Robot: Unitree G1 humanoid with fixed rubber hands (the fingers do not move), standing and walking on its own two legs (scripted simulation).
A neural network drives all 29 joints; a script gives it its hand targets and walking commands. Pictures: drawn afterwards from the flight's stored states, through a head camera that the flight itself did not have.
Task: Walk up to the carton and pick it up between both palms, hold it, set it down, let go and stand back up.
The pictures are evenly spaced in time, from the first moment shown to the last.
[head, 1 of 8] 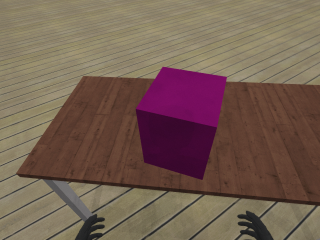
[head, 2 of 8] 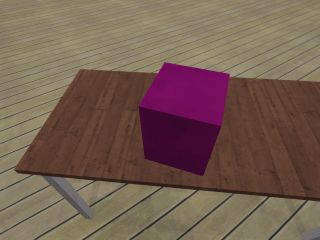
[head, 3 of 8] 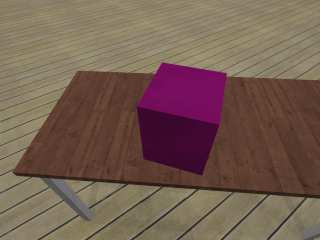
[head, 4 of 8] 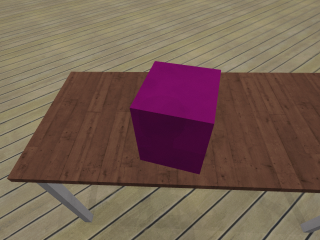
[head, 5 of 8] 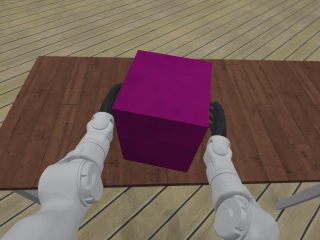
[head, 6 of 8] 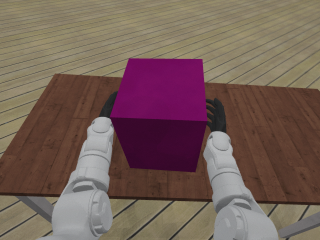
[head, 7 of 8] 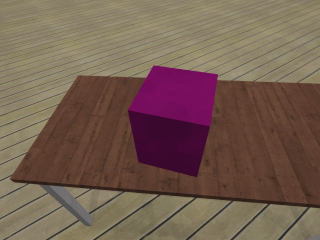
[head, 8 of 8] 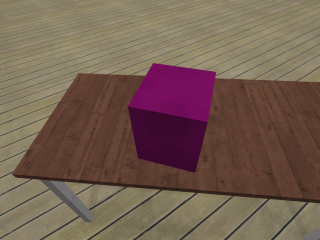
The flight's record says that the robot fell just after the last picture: no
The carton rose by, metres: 0.18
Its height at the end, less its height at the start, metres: +0.00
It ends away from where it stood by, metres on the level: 0.02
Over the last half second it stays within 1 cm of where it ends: yes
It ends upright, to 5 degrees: yes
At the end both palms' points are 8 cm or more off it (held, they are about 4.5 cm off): yes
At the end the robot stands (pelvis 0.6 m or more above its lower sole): yes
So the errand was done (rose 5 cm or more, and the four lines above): yes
